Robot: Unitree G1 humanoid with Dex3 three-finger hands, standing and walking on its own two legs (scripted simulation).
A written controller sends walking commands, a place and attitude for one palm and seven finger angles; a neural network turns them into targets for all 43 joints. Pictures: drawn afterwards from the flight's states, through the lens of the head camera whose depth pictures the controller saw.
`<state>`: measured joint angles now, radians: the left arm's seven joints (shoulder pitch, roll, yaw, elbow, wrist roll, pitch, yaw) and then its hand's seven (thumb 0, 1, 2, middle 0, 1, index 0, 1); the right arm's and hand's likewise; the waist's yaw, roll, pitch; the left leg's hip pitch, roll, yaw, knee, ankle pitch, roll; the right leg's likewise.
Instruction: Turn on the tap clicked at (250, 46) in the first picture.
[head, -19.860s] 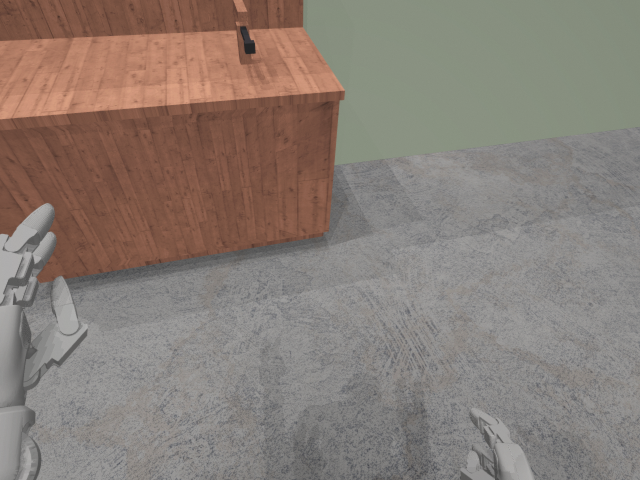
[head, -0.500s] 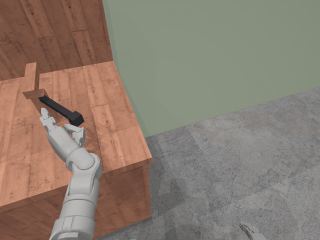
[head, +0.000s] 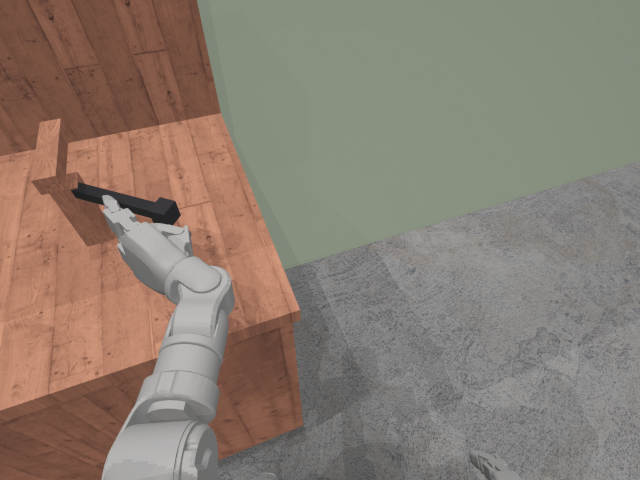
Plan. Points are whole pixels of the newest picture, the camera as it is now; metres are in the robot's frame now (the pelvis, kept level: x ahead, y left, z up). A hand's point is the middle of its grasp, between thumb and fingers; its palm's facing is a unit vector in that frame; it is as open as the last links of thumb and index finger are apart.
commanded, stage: push the lever round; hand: left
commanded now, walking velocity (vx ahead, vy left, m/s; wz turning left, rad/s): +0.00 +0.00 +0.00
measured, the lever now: (164, 213) +0.43 +0.23 +0.10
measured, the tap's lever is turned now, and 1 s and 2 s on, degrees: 50 79 79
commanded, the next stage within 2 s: lift the hand up off the lever in 0.82 s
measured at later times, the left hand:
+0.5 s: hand (204, 212) +0.45 +0.19 +0.09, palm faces +0.85 -0.51 -0.16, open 8.0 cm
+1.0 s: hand (203, 198) +0.47 +0.19 +0.09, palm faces +0.85 -0.50 -0.15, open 8.0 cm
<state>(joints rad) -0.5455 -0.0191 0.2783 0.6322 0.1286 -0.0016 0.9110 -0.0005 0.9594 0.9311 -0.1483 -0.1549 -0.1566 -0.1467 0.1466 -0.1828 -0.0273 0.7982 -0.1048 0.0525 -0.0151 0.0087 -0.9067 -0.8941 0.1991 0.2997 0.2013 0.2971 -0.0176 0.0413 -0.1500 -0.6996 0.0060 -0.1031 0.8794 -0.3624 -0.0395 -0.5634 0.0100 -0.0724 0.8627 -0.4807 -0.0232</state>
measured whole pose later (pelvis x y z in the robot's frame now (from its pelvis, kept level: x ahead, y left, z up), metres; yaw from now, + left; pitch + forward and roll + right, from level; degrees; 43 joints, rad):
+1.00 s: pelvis +0.01 -0.01 -0.01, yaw -1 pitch +16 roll -1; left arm -0.83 0.10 0.51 0.96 0.21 -0.07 0.97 0.01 0.90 0.90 -0.15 -0.16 -0.11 -0.13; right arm 0.26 -0.20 -0.05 0.83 -0.14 0.01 0.03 0.01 -0.91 -0.89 0.20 0.30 0.20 0.30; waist -0.10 0.04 -0.18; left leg -0.80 0.02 -0.10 0.89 -0.37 -0.05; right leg -0.67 0.03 -0.07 0.89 -0.49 -0.04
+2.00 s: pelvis +0.02 -0.01 +0.01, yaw +0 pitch +11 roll -1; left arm -0.71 0.03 0.44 0.72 0.16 0.08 0.95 0.01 0.90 0.90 -0.15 -0.16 -0.16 -0.15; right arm 0.24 -0.20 -0.05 0.82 -0.12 0.03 0.03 0.01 -0.91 -0.89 0.20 0.30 0.20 0.30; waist -0.06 0.04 -0.16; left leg -0.62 0.02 -0.09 0.78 -0.34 -0.05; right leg -0.49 0.02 -0.06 0.76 -0.46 -0.03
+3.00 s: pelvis +0.02 +0.00 +0.02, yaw -1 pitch +8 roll -1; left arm -0.72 0.00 0.36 0.63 0.13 0.23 0.94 0.01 0.90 0.90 -0.15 -0.16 -0.16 -0.15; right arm 0.21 -0.20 -0.04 0.84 -0.10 0.00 0.00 0.01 -0.91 -0.89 0.20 0.30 0.20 0.30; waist -0.03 0.05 -0.14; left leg -0.52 0.02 -0.08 0.69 -0.30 -0.04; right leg -0.39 0.01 -0.05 0.67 -0.41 -0.02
